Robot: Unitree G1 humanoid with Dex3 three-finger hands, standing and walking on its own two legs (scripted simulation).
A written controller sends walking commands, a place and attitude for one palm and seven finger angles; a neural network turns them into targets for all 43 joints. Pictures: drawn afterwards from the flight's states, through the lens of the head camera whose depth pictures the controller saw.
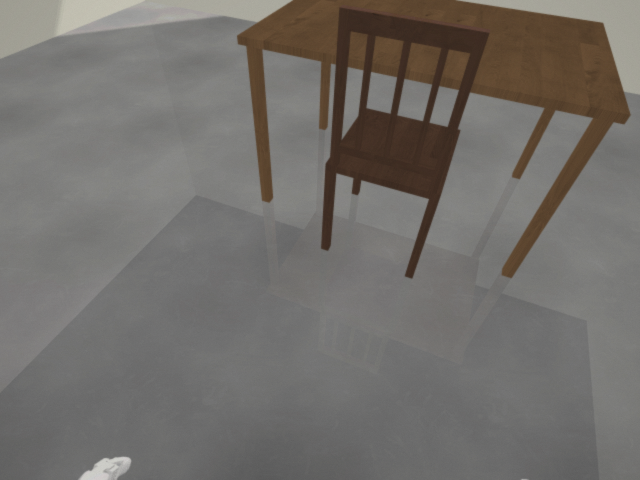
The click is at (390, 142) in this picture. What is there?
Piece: chair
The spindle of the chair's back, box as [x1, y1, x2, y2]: [383, 41, 410, 157]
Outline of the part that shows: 405,41 403,43 383,153 383,156 386,157 389,154 410,47 410,42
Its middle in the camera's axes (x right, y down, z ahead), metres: +0.21 -0.38 +1.11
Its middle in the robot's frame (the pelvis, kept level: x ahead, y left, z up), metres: +1.09 -0.16 -0.06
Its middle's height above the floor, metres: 0.71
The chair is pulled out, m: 0.00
